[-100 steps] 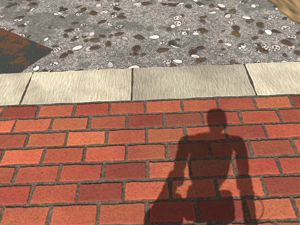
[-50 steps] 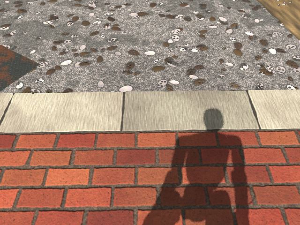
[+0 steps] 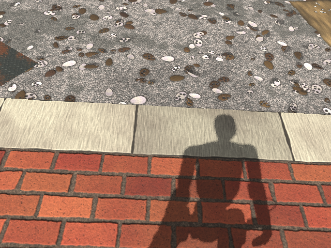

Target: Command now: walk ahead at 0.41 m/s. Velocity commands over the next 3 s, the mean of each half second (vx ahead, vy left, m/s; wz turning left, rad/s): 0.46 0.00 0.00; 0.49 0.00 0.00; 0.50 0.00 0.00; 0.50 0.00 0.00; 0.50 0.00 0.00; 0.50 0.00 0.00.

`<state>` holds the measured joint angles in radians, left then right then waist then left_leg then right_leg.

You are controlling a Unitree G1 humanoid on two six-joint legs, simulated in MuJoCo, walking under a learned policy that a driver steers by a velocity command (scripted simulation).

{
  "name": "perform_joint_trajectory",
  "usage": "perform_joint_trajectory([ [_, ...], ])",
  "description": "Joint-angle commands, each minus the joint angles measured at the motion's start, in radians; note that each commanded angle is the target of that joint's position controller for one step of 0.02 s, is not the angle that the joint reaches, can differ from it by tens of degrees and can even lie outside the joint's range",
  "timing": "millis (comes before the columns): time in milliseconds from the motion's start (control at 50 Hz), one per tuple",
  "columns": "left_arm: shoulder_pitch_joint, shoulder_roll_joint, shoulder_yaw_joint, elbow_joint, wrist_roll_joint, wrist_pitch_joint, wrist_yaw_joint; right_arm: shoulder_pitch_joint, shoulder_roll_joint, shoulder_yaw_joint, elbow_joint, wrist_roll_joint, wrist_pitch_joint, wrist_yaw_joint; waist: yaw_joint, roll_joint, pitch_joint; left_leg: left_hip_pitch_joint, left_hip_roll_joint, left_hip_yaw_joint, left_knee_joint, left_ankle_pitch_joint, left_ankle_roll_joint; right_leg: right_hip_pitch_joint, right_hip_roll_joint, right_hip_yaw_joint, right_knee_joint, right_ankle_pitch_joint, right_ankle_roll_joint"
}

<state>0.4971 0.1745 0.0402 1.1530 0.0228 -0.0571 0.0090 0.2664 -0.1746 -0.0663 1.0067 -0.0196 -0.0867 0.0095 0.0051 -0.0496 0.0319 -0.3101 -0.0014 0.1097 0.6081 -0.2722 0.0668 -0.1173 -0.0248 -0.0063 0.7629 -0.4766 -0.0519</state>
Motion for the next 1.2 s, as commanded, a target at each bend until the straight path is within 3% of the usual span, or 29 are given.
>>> perform_joint_trajectory([
  [20, -0.150, 0.043, 0.005, -0.147, 0.017, -0.028, -0.025, 0.266, -0.129, -0.023, 0.052, -0.004, 0.022, -0.010, -0.069, 0.144, 0.111, 0.311, 0.369, -0.664, -0.477, -0.428, 0.153, -0.609, -0.022, 0.025, 0.463, 0.090, -0.059],
  [40, -0.158, 0.029, 0.002, -0.146, 0.007, -0.033, -0.032, 0.194, -0.114, -0.016, 0.028, -0.002, 0.014, -0.006, -0.039, 0.078, 0.119, 0.249, 0.327, -0.549, -0.487, -0.274, 0.137, -0.572, -0.051, 0.032, 0.429, 0.179, -0.058],
  [60, -0.150, 0.025, 0.006, -0.141, 0.006, -0.032, -0.035, 0.168, -0.099, -0.007, 0.020, 0.000, 0.004, -0.007, -0.013, 0.065, 0.105, 0.225, 0.289, -0.463, -0.490, -0.156, 0.122, -0.531, -0.065, 0.027, 0.393, 0.218, -0.052],
  [80, -0.131, 0.028, 0.009, -0.135, 0.010, -0.023, -0.038, 0.162, -0.066, 0.005, 0.024, 0.004, -0.003, -0.010, 0.005, 0.068, 0.088, 0.223, 0.244, -0.377, -0.496, -0.050, 0.098, -0.501, -0.072, 0.019, 0.360, 0.245, -0.041],
  [120, -0.140, 0.036, 0.015, -0.142, 0.010, -0.006, -0.042, 0.221, -0.059, 0.015, 0.050, 0.006, -0.017, -0.017, 0.013, 0.098, 0.077, 0.256, 0.228, -0.297, -0.484, 0.153, 0.101, -0.511, -0.063, -0.010, 0.330, 0.270, -0.026],
  [220, -0.381, 0.030, 0.013, -0.229, 0.006, 0.010, -0.048, 0.302, -0.059, 0.031, 0.074, 0.005, -0.025, -0.020, -0.019, 0.110, 0.110, 0.295, 0.196, -0.177, -0.482, 0.437, 0.108, -0.613, -0.047, -0.073, 0.152, 0.371, 0.004],
  [320, -0.546, 0.027, 0.001, -0.295, -0.007, 0.006, -0.049, 0.325, -0.071, 0.034, 0.083, 0.006, -0.033, -0.026, -0.042, 0.141, 0.127, 0.306, 0.190, -0.116, -0.476, 0.589, 0.102, -0.488, 0.002, -0.127, -0.126, 0.457, -0.020],
  [380, -0.509, 0.057, 0.013, -0.298, -0.005, -0.003, -0.037, 0.297, -0.096, 0.028, 0.085, 0.002, -0.036, -0.030, -0.003, 0.144, 0.089, 0.383, 0.212, -0.091, -0.375, 0.864, 0.096, -0.379, 0.042, -0.137, -0.184, 0.405, -0.075],
  [420, -0.313, 0.094, 0.035, -0.239, -0.004, -0.014, -0.022, 0.271, -0.124, 0.018, 0.085, -0.005, -0.029, -0.034, 0.080, 0.150, -0.023, 0.420, 0.208, -0.073, -0.130, 1.054, 0.081, -0.190, 0.095, -0.140, -0.212, 0.339, -0.114],
  [440, -0.157, 0.116, 0.050, -0.186, 0.004, -0.022, -0.014, 0.254, -0.131, 0.016, 0.080, 0.001, -0.022, -0.033, 0.146, 0.132, -0.099, 0.346, 0.182, -0.054, 0.071, 0.962, 0.068, 0.004, 0.084, -0.124, -0.280, 0.371, -0.134],
  [460, -0.004, 0.192, 0.073, -0.156, 0.031, -0.026, -0.005, 0.266, -0.093, 0.025, 0.057, 0.010, -0.020, -0.027, 0.186, 0.050, -0.207, 0.147, 0.132, -0.027, 0.373, 0.609, 0.059, 0.236, -0.122, 0.102, -0.298, 0.220, -0.178],
  [480, 0.007, 0.262, 0.089, -0.161, 0.040, -0.022, -0.014, 0.398, 0.026, 0.041, 0.044, 0.045, -0.014, -0.011, 0.099, -0.162, -0.313, -0.215, -0.072, -0.044, 0.769, -0.244, 0.025, 0.469, -0.415, 0.655, -0.428, 0.135, -0.342],
  [500, -0.090, 0.223, 0.083, -0.170, 0.000, -0.011, -0.022, 0.291, -0.076, 0.017, 0.031, 0.024, -0.010, -0.012, 0.089, -0.015, -0.249, -0.309, -0.026, -0.169, 0.821, -0.173, 0.047, 0.368, -0.361, 0.696, -0.528, -0.023, -0.312],
  [520, -0.199, 0.159, 0.063, -0.187, -0.013, -0.015, -0.024, 0.177, -0.092, 0.012, -0.010, 0.015, -0.014, -0.009, 0.057, 0.011, -0.091, -0.342, 0.027, -0.162, 0.767, -0.066, 0.052, 0.206, -0.332, 0.523, -0.558, -0.006, -0.267],
  [540, -0.240, 0.105, 0.048, -0.187, -0.009, -0.025, -0.028, 0.137, -0.081, 0.012, -0.017, 0.010, -0.018, -0.008, 0.031, 0.067, -0.027, -0.298, 0.060, -0.160, 0.703, -0.008, 0.052, 0.084, -0.291, 0.417, -0.590, 0.133, -0.235],
  [580, -0.219, 0.045, 0.026, -0.155, -0.008, -0.040, -0.017, 0.168, -0.040, 0.013, -0.005, -0.014, 0.004, -0.001, -0.029, 0.051, 0.002, -0.191, 0.095, -0.158, 0.607, 0.012, 0.033, -0.047, -0.212, 0.253, -0.612, 0.314, -0.179],
  [640, -0.140, 0.077, 0.024, -0.125, -0.011, -0.059, -0.008, 0.138, -0.025, 0.012, -0.021, -0.020, 0.032, 0.011, -0.049, 0.028, 0.021, -0.206, 0.106, -0.127, 0.525, 0.030, 0.006, -0.068, -0.182, 0.158, -0.630, 0.460, -0.173],
  [700, -0.084, 0.101, 0.023, -0.119, -0.012, -0.060, -0.009, -0.013, -0.048, 0.010, -0.075, -0.018, 0.045, 0.019, -0.025, 0.015, 0.062, -0.323, 0.127, -0.096, 0.411, 0.138, -0.020, -0.035, -0.163, 0.109, -0.664, 0.492, -0.161],
  [800, 0.011, 0.096, 0.011, -0.106, -0.014, -0.059, -0.009, -0.213, -0.041, 0.021, -0.141, -0.001, 0.041, 0.024, 0.030, -0.006, 0.076, -0.344, 0.097, -0.040, 0.148, 0.280, -0.037, 0.057, -0.133, 0.039, -0.650, 0.672, -0.123],
  [900, 0.076, 0.103, 0.008, -0.080, -0.001, -0.054, 0.002, -0.325, -0.050, 0.025, -0.181, 0.001, 0.029, 0.022, 0.058, -0.023, 0.089, -0.345, 0.055, -0.012, 0.002, 0.251, 0.000, 0.221, -0.171, 0.023, -0.590, 0.810, -0.136],
  [960, 0.038, 0.127, 0.013, -0.081, 0.004, -0.049, 0.011, -0.250, -0.070, 0.014, -0.170, -0.003, 0.019, 0.012, 0.003, -0.038, 0.049, -0.200, -0.003, 0.010, -0.052, 0.129, 0.051, 0.260, -0.191, -0.002, -0.454, 1.109, -0.126],
  [1000, -0.005, 0.146, 0.018, -0.087, 0.000, -0.042, 0.011, 0.020, -0.108, -0.011, -0.082, -0.010, 0.005, -0.003, -0.115, -0.017, -0.084, 0.112, -0.047, 0.019, -0.147, 0.163, 0.094, 0.202, -0.156, -0.036, -0.155, 1.166, -0.097],
  [1020, -0.015, 0.122, 0.010, -0.112, -0.012, -0.043, 0.007, 0.193, -0.176, -0.033, -0.041, -0.036, -0.003, -0.013, -0.174, 0.041, -0.194, 0.379, 0.114, -0.150, -0.153, 0.123, 0.141, -0.004, -0.114, -0.059, 0.112, 0.864, -0.079],
  [1040, 0.109, 0.014, -0.009, -0.133, -0.055, -0.041, -0.006, 0.264, -0.280, -0.060, -0.034, -0.049, 0.000, -0.010, -0.122, 0.276, -0.334, 0.672, 0.431, -0.658, -0.230, 0.081, 0.297, -0.378, 0.078, -0.098, 0.527, 0.106, -0.031],
  [1060, 0.046, 0.113, 0.019, -0.126, -0.028, -0.038, -0.003, 0.189, -0.239, -0.054, -0.042, -0.004, 0.016, 0.000, -0.111, 0.140, -0.310, 0.600, 0.405, -0.761, -0.322, 0.019, 0.287, -0.473, 0.070, 0.053, 0.621, 0.007, -0.045],
  [1080, -0.048, 0.115, 0.023, -0.166, -0.020, -0.039, -0.002, 0.075, -0.189, -0.038, -0.058, 0.004, 0.017, 0.001, -0.070, 0.115, -0.142, 0.452, 0.378, -0.595, -0.346, 0.021, 0.250, -0.526, 0.019, 0.057, 0.605, 0.082, -0.049],
  [1100, -0.100, 0.103, 0.022, -0.178, -0.016, -0.043, -0.003, 0.023, -0.125, -0.020, -0.063, 0.001, 0.009, 0.003, -0.050, 0.065, -0.066, 0.331, 0.334, -0.492, -0.384, 0.099, 0.218, -0.508, -0.016, 0.056, 0.547, 0.143, -0.050],
  [1140, -0.087, 0.066, 0.022, -0.173, 0.009, -0.020, -0.012, 0.019, -0.055, 0.002, -0.038, 0.003, -0.004, -0.006, 0.012, 0.084, -0.011, 0.180, 0.245, -0.335, -0.426, 0.190, 0.150, -0.414, -0.057, 0.052, 0.440, 0.185, -0.037],
  [1200, -0.101, 0.039, 0.022, -0.179, 0.016, 0.011, -0.028, 0.097, -0.083, 0.001, -0.007, 0.007, -0.023, -0.013, 0.033, 0.095, 0.007, 0.142, 0.214, -0.258, -0.457, 0.280, 0.146, -0.408, -0.064, 0.020, 0.370, 0.219, -0.012],
])
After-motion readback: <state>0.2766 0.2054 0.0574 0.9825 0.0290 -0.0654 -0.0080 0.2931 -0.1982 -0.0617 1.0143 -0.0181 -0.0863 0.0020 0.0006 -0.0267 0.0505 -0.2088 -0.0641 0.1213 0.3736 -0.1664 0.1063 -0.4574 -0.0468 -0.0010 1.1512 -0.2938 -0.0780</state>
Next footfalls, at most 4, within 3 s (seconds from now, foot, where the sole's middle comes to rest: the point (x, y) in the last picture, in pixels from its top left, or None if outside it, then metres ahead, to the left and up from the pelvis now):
0.46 right None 0.41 -0.06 -0.76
1.02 left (140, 194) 0.73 0.10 -0.76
1.58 right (178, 139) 1.04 -0.07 -0.76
2.18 left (144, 107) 1.26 0.11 -0.76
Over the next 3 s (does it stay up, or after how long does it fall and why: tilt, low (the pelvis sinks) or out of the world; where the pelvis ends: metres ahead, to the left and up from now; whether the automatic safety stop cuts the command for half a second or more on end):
stays up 1.68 0.08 -0.15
